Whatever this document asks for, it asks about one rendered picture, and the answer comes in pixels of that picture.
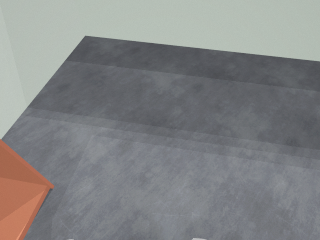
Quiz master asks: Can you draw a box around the wardrobe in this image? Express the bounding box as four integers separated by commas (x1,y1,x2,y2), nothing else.
0,139,54,240

